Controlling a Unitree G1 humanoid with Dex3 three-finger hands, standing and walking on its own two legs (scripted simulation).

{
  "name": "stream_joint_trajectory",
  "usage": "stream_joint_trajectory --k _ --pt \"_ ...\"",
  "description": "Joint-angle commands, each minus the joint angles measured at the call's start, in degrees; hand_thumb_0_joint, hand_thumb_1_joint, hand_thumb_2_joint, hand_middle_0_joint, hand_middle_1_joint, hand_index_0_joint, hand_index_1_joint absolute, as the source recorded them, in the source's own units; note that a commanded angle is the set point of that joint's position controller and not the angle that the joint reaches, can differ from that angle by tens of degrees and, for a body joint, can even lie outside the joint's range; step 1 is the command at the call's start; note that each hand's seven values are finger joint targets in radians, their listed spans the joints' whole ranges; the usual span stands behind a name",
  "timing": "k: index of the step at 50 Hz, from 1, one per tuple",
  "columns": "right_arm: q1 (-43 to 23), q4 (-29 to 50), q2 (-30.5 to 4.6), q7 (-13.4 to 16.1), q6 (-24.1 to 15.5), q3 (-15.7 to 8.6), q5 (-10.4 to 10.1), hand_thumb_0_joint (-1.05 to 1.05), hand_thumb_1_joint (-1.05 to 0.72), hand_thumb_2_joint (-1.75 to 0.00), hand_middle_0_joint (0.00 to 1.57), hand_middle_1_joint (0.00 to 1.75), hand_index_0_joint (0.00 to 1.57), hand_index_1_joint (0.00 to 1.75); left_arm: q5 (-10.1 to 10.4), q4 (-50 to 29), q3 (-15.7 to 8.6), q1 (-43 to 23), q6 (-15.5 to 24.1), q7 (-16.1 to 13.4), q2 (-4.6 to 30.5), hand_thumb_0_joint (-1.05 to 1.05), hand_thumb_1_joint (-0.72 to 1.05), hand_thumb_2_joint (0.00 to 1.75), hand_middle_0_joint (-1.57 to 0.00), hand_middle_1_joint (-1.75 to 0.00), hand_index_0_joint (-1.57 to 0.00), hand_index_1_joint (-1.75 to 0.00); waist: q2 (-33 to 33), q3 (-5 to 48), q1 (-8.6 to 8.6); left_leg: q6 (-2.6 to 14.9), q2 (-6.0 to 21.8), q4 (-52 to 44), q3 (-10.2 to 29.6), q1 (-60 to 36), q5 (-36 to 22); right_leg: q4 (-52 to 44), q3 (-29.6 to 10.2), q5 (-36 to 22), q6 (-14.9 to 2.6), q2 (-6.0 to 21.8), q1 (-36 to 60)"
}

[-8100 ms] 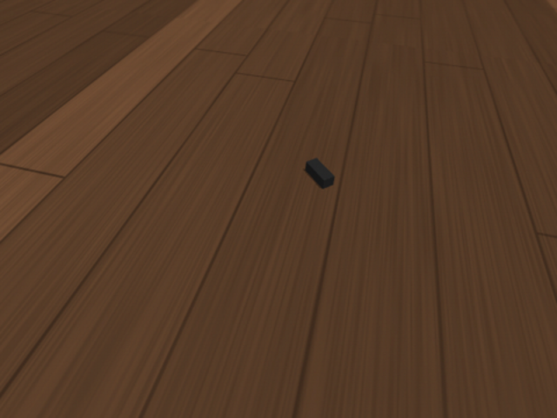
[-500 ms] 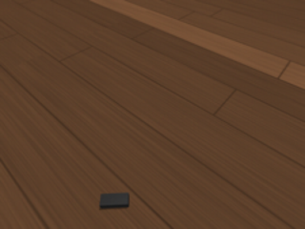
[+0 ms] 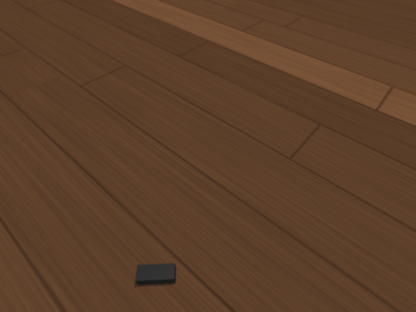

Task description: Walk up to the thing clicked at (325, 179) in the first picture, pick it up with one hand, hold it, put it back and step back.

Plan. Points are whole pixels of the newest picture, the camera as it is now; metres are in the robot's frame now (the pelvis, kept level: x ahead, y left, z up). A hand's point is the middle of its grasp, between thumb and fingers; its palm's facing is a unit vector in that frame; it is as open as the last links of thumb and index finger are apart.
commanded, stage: stand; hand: left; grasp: from above
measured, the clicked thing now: (156, 274) +0.43 +0.21 -0.75
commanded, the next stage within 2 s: rise first in 0.84 s
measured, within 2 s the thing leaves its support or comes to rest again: neither
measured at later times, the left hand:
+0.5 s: hand out of the picture +0.06 +0.26 -0.16, palm faces -0.03 -0.94 -0.34, open 7.4 cm
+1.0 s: hand out of the picture +0.08 +0.25 -0.16, palm faces +0.00 -0.94 -0.34, open 7.4 cm
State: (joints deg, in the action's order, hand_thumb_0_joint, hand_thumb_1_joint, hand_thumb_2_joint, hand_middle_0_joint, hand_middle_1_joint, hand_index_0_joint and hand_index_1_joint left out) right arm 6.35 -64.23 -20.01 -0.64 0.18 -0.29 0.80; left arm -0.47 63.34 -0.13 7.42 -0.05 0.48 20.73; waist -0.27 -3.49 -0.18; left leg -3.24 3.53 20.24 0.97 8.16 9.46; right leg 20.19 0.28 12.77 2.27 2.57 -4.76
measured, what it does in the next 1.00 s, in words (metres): stands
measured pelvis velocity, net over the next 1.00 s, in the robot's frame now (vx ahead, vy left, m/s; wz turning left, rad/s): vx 0.00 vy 0.00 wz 0.01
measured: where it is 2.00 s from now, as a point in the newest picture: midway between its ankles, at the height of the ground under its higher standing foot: outside the picture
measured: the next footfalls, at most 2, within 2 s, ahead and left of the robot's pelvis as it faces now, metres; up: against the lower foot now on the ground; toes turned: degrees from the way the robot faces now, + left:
none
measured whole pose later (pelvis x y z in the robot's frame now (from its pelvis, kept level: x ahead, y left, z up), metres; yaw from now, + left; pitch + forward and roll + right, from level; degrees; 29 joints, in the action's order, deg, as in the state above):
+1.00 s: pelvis +0.00 +0.00 +0.00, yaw +0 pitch -1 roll +0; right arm 8.2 -59.4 -19.8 0.3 -0.3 -0.5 -0.8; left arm 0.4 60.4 -0.9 7.6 0.4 0.0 20.0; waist -0.1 -3.0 -0.4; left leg -3.0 3.2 22.6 1.4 11.4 10.2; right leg 22.6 0.5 13.7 2.4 2.8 -7.9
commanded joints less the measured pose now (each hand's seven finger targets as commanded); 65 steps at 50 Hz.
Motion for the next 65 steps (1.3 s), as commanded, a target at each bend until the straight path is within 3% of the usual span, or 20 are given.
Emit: stream_joint_trajectory --k 1,3,17,24,28,30,41,46,47,48,49,50,51,53,55,56,58,60,62,65 --pt "-1.95 3.45 -12.82 0.85 -1.24 -2.18 -0.19 0.0 -0.9 -0.9 0.2 0.3 0.2 0.3 -0.16 -3.12 -2.63 -2.04 1.39 -0.78 12.12 0.0 0.9 0.9 -0.2 -0.3 -0.2 -0.3 0.76 3.58 0.13 3.75 3.88 -2.57 2.52 -1.73 -6.58 -4.2 -2.85 -6.18 -3.01 4.78 -2.42" --pt "-1.76 3.36 -12.78 0.77 -1.11 -2.29 -0.21 0.0 -0.9 -0.9 0.2 0.3 0.2 0.3 -0.27 -3.03 -2.6 -1.85 1.34 -0.75 12.16 0.0 0.9 0.9 -0.2 -0.3 -0.2 -0.3 0.22 2.56 0.07 3.69 3.8 -3.23 2.92 -1.15 -3.57 -4.86 -2.87 -2.64 -3.05 4.69 -3.34" --pt "-1.72 3.41 -12.71 0.75 -1.44 -2.35 -0.21 0.0 -0.9 -0.9 0.2 0.3 0.2 0.3 -0.25 -3.24 -2.61 -1.29 1.52 -0.71 12.45 0.0 0.9 0.9 -0.2 -0.3 -0.2 -0.3 0.87 4.64 0.21 3.7 4.0 -2.56 3.03 -2.12 -8.27 -3.6 -2.76 -7.36 -2.92 4.96 -2.19" --pt "-1.51 3.24 -12.84 0.7 -1.35 -2.37 -0.22 0.0 -0.9 -0.9 0.2 0.3 0.2 0.3 -0.27 -3.03 -2.55 -1.13 1.41 -0.66 12.32 0.0 0.9 0.9 -0.2 -0.3 -0.2 -0.3 0.29 3.41 0.27 3.85 3.84 -3.24 3.25 -1.48 -4.72 -4.03 -2.74 -4.43 -2.97 4.81 -3.07" --pt "-1.5 3.39 -12.69 0.69 -1.34 -2.45 -0.32 0.0 -0.9 -0.9 0.2 0.3 0.2 0.3 -0.2 -3.2 -2.59 -1.57 1.55 -0.79 12.5 0.0 0.9 0.9 -0.2 -0.3 -0.2 -0.3 -0.2 4.46 0.03 3.76 3.92 -2.37 3.05 -2.39 -8.48 -3.74 -2.73 -6.78 -3.07 5.01 -2.86" --pt "-1.25 3.23 -12.71 0.71 -1.34 -2.34 -0.25 0.0 -0.9 -0.9 0.2 0.3 0.2 0.3 -0.18 -3.1 -2.48 -1.45 1.5 -0.68 12.23 0.0 0.9 0.9 -0.2 -0.3 -0.2 -0.3 0.52 3.44 -0.07 3.79 3.7 -2.66 2.93 -1.73 -5.48 -4.22 -2.94 -4.9 -3.06 4.96 -3.47" --pt "-1.49 3.4 -12.56 0.72 -1.26 -2.4 -0.32 0.0 -0.9 -0.9 0.2 0.3 0.2 0.3 -0.12 -3.19 -2.52 -1.59 1.59 -0.84 12.27 0.0 0.9 0.9 -0.2 -0.3 -0.2 -0.3 0.03 4.77 0.01 3.78 4.02 -1.83 2.8 -2.41 -9.45 -3.6 -2.9 -8.44 -3.17 5.16 -2.28" --pt "-1.53 3.58 -12.57 0.74 -1.29 -2.37 -0.22 0.0 -0.9 -0.9 0.2 0.3 0.2 0.3 -0.15 -3.29 -2.68 -1.8 1.54 -0.78 12.69 0.0 0.9 0.9 -0.2 -0.3 -0.2 -0.3 0.42 4.55 0.0 3.77 3.87 -1.99 2.61 -2.21 -7.85 -3.71 -3.08 -7.57 -3.3 5.22 -2.25" --pt "-1.32 3.42 -12.76 0.73 -1.39 -2.32 -0.26 0.0 -0.89 -0.9 0.2 0.3 0.2 0.3 -0.06 -3.33 -2.7 -1.78 1.56 -0.74 12.59 0.0 0.85 0.95 -0.18 -0.38 -0.18 -0.38 0.94 4.95 0.01 3.77 3.89 -2.12 2.69 -2.24 -8.78 -3.52 -3.23 -8.76 -3.2 5.28 -1.63" --pt "-1.24 19.32 -2.75 1.82 -4.41 -0.25 -3.92 0.0 -0.94 -0.91 0.2 0.3 0.2 0.3 2.27 -23.43 -2.57 -21.89 7.0 -1.25 1.76 0.0 0.77 0.9 -0.19 -0.46 -0.17 -0.46 4.34 2.28 -6.61 2.95 -3.8 1.74 -4.93 3.95 0.36 0.66 0.72 -5.86 -2.17 -1.75 -14.59" --pt "1.68 15.86 -4.32 2.54 -4.34 -0.55 -3.83 0.0 -0.91 -0.9 0.2 0.3 0.2 0.3 1.96 -19.74 -4.02 -27.28 6.81 -1.74 5.65 0.0 0.69 0.89 -0.2 -0.54 -0.18 -0.54 1.6 4.43 -4.75 3.07 -3.91 2.53 -4.28 3.75 1.59 0.91 1.54 -3.95 -1.85 -1.68 -12.13" --pt "3.29 15.09 -6.18 2.89 -3.81 -1.34 -3.83 0.0 -0.9 -0.9 0.2 0.3 0.2 0.3 1.03 -8.78 -7.54 -16.93 4.37 -2.16 10.28 0.0 0.61 0.88 -0.19 -0.62 -0.17 -0.62 -0.23 2.12 -3.67 3.2 -4.34 3.11 -4.45 5.67 3.39 0.81 2.22 -0.84 -2.14 -2.27 -12.94" --pt "3.45 16.82 -6.17 2.81 -3.23 -2.17 -3.73 0.0 -0.9 -0.9 0.2 0.3 0.2 0.3 0.14 -5.56 -8.44 -13.0 3.39 -1.34 10.6 0.0 0.53 0.9 -0.17 -0.68 -0.16 -0.69 -1.48 2.16 -1.83 3.23 -3.73 4.34 -4.37 7.28 2.79 2.15 2.68 -0.18 -2.25 -2.47 -13.02" --pt "4.86 18.69 -6.15 3.47 -3.91 -3.85 -3.07 0.0 -0.91 -0.9 0.2 0.3 0.2 0.3 -2.0 -7.6 -10.23 -17.16 3.94 -0.46 13.73 0.0 0.37 0.86 -0.17 -0.83 -0.19 -0.81 -2.24 9.29 -1.57 3.5 -3.86 7.23 -3.95 7.27 -0.22 5.05 2.11 -3.38 -2.04 -2.22 -13.3" --pt "6.37 20.16 -5.53 3.1 -4.19 -4.79 -2.04 0.0 -0.9 -0.9 0.2 0.3 0.2 0.3 -5.59 -2.06 -10.45 -10.51 2.35 1.11 11.75 0.0 0.21 0.88 -0.12 -0.96 -0.16 -0.91 -2.42 12.32 -1.08 3.4 -4.21 11.22 -3.46 10.23 -3.23 9.21 2.13 -6.6 -2.08 -2.11 -14.86" --pt "6.99 21.16 -5.51 2.73 -4.3 -5.54 -1.65 0.0 -0.9 -0.9 0.2 0.3 0.2 0.3 -7.11 -1.73 -11.44 -7.91 1.81 1.66 11.49 0.0 0.13 0.89 -0.11 -0.99 -0.15 -0.95 -1.47 14.47 0.52 3.17 -4.53 12.86 -3.57 11.32 -4.43 10.96 2.15 -6.92 -2.35 -2.21 -14.97" --pt "6.98 24.22 -4.76 2.29 -4.34 -6.04 -1.62 0.0 -0.9 -0.9 0.2 0.3 0.2 0.3 -8.34 -7.5 -13.2 -5.47 0.88 1.28 12.34 0.0 -0.03 0.91 -0.09 -1.04 -0.12 -1.0 3.22 19.43 2.74 2.42 -4.86 13.41 -3.75 10.5 -6.64 12.47 2.07 -7.63 -2.73 -2.27 -13.34" --pt "6.03 26.36 -4.06 1.9 -4.32 -5.71 -1.72 0.0 -0.9 -0.9 0.2 0.3 0.2 0.3 -8.58 -9.75 -10.76 -6.2 -1.39 0.36 7.89 0.0 -0.19 0.91 -0.07 -1.07 -0.11 -1.03 3.3 16.53 1.87 2.18 -4.43 13.56 -3.61 12.97 -3.86 13.14 2.35 -4.54 -2.62 -2.65 -16.71" --pt "4.51 28.87 -4.33 1.57 -4.43 -5.93 -2.02 0.0 -0.89 -0.9 0.2 0.3 0.2 0.3 -9.7 -12.38 -10.62 -9.18 -3.65 -0.45 8.33 0.0 -0.35 0.94 -0.07 -1.07 -0.09 -1.05 2.87 15.42 0.7 2.09 -3.93 15.06 -3.38 14.85 -1.51 14.3 2.61 -1.74 -2.61 -2.8 -19.77" --pt "4.66 30.99 -3.86 1.0 -4.88 -6.03 -1.98 0.0 -0.88 -0.9 0.2 0.3 0.2 0.3 -10.12 -15.16 -10.08 -7.71 -6.03 -1.06 6.89 0.0 -0.52 0.95 -0.07 -1.08 -0.08 -1.07 0.91 14.37 0.01 2.2 -3.26 18.32 -2.86 18.99 1.16 17.78 3.05 1.28 -2.52 -3.29 -24.26"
